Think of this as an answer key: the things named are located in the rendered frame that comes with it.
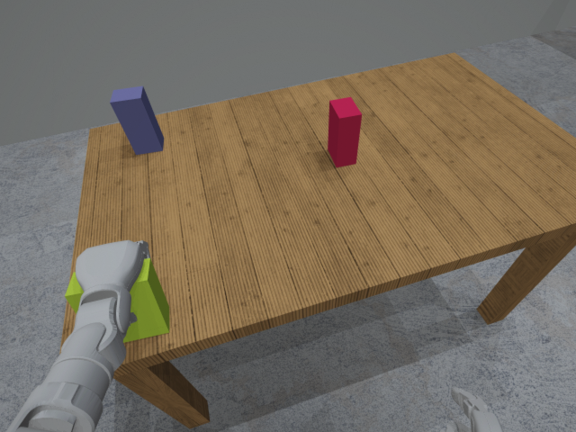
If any table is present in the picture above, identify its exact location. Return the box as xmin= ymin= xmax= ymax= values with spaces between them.
xmin=59 ymin=53 xmax=576 ymax=429

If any robot right hand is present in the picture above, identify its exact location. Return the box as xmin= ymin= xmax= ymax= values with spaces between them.
xmin=440 ymin=388 xmax=504 ymax=432

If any sponge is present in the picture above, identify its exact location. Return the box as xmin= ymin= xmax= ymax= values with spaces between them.
xmin=65 ymin=258 xmax=169 ymax=343

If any left robot forearm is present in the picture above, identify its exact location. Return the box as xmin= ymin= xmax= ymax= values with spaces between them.
xmin=6 ymin=284 xmax=131 ymax=432

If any robot left hand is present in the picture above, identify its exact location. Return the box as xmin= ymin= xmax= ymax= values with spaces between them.
xmin=76 ymin=240 xmax=151 ymax=327

